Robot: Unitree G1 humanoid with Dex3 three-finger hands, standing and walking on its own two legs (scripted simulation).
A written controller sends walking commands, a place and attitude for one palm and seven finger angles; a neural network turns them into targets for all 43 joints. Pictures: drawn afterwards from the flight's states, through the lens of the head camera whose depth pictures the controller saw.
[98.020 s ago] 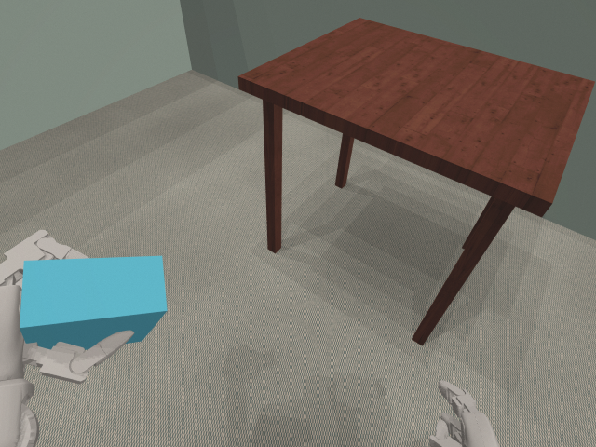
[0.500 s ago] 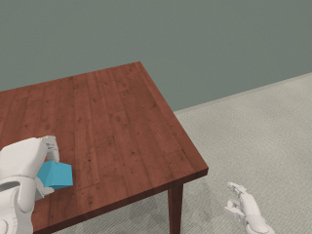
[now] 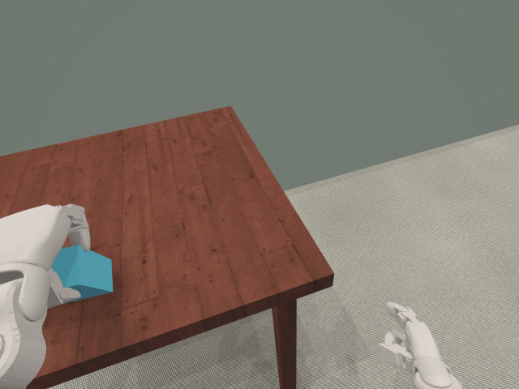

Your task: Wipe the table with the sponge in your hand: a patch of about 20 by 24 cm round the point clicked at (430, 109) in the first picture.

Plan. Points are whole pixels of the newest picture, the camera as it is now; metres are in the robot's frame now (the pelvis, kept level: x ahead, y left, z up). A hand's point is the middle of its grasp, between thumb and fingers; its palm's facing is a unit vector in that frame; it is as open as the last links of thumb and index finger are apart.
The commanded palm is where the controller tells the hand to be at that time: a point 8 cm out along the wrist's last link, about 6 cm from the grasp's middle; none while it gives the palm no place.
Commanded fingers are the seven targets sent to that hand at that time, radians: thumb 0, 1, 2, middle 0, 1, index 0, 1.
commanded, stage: lift the sponge slowly off the table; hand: left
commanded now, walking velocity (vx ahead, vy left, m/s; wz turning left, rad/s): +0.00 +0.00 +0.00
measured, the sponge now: (54, 282) +0.20 +0.36 +0.09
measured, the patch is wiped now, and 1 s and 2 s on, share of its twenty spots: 1.00 1.00 1.00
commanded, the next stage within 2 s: bring the sponge back beside the body in 0.98 s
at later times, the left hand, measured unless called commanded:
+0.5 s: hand (56, 241) +0.22 +0.31 +0.18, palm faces +0.14 -0.05 -0.99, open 8.8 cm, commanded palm +0.17 +0.32 +0.25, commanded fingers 0.00 0.10 1.30 -1.20 -1.60 -1.20 -1.60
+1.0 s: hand (44, 224) +0.22 +0.31 +0.21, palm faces +0.25 -0.07 -0.97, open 8.8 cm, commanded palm +0.17 +0.32 +0.28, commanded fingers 0.00 0.10 1.30 -1.20 -1.60 -1.20 -1.60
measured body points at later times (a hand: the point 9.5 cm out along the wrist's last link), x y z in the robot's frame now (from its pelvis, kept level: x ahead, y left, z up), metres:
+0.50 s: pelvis -0.01 +0.00 +0.00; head -0.04 -0.05 +0.45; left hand +0.21 +0.31 +0.23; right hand +0.25 -0.20 -0.07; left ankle +0.05 +0.11 -0.73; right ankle -0.03 -0.09 -0.73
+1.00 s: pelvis -0.01 +0.02 +0.00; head -0.04 -0.03 +0.45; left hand +0.20 +0.31 +0.26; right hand +0.26 -0.16 -0.06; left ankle +0.05 +0.11 -0.73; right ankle -0.03 -0.09 -0.73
